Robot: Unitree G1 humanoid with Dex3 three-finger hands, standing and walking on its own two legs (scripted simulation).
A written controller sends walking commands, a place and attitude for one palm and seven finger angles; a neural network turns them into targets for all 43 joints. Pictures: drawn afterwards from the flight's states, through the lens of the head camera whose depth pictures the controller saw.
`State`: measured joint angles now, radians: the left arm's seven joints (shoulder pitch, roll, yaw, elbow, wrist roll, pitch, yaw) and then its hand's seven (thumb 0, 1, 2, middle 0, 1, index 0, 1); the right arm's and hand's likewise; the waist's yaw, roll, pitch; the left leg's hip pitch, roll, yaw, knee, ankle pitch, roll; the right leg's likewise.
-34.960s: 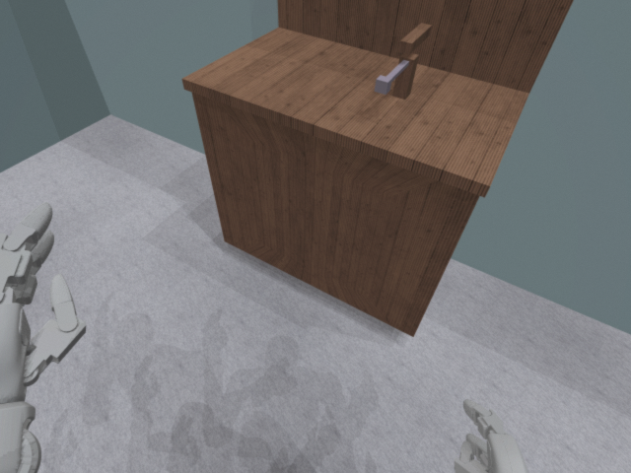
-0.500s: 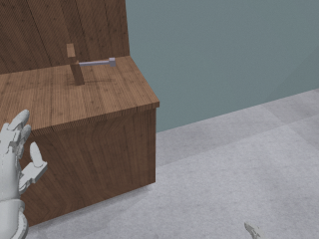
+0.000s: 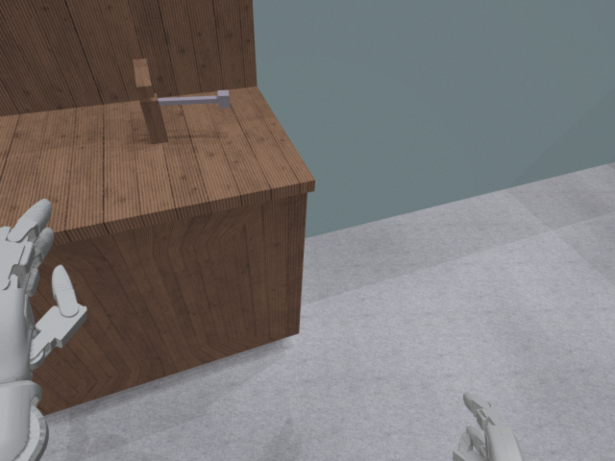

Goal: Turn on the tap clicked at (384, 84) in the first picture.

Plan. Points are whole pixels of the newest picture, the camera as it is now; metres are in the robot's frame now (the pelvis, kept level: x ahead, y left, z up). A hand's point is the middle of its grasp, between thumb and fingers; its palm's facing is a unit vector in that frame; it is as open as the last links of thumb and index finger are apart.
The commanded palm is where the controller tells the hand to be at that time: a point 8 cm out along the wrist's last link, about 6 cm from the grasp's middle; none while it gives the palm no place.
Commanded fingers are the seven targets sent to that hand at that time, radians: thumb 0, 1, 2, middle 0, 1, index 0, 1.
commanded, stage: stand and check the lever's angle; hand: left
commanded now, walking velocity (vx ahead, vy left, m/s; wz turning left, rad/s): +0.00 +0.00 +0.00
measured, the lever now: (224, 99) +0.80 +0.24 +0.08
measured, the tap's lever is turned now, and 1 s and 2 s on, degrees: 80 80 80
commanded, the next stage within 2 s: stand and wait in 0.12 s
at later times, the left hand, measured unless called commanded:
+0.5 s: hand (108, 281) +0.25 +0.24 +0.15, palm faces +0.39 -0.85 -0.35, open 7.4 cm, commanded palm +0.20 +0.27 +0.17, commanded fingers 0.00 0.90 0.90 -0.20 -0.30 -0.20 -0.30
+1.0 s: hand (106, 288) +0.25 +0.24 +0.15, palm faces +0.40 -0.85 -0.36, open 7.4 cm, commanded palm +0.19 +0.27 +0.17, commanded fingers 0.00 0.90 0.90 -0.20 -0.30 -0.20 -0.30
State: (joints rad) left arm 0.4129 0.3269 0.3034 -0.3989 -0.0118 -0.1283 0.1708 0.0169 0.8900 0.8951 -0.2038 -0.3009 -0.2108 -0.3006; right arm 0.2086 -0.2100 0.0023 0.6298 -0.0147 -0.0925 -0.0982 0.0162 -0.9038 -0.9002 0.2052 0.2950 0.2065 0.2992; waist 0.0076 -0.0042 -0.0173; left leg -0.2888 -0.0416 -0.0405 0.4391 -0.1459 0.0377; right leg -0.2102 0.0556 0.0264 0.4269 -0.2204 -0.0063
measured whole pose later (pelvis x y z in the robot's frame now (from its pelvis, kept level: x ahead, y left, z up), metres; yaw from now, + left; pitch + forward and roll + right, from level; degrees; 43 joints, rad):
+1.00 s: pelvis +0.03 -0.01 +0.00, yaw +0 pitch +0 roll -1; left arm 0.46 0.34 0.29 -0.41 -0.05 -0.13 0.15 0.02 0.89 0.89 -0.20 -0.30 -0.21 -0.30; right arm 0.20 -0.21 0.01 0.62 -0.01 -0.06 -0.08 0.02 -0.90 -0.90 0.21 0.30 0.21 0.30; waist 0.01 0.03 -0.03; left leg -0.26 -0.03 -0.04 0.42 -0.17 0.03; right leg -0.15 0.07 0.03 0.35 -0.20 -0.03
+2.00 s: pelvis +0.04 +0.00 +0.00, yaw +0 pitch +1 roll -1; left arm 0.46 0.35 0.30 -0.42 -0.05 -0.13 0.16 0.02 0.89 0.89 -0.20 -0.30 -0.21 -0.30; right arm 0.19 -0.21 0.01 0.61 -0.01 -0.06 -0.08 0.02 -0.90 -0.90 0.21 0.30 0.21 0.30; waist 0.01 0.03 -0.02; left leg -0.26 -0.03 -0.04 0.42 -0.17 0.03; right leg -0.16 0.06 0.03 0.35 -0.21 -0.02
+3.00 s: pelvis +0.04 +0.00 +0.00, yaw +0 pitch +0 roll -1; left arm 0.47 0.34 0.29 -0.42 -0.05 -0.12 0.16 0.02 0.89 0.89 -0.20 -0.30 -0.21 -0.30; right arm 0.19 -0.21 0.01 0.61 0.00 -0.06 -0.08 0.02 -0.90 -0.90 0.21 0.30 0.21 0.30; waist 0.01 0.03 -0.02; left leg -0.25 -0.03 -0.04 0.42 -0.17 0.03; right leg -0.15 0.06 0.03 0.35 -0.20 -0.02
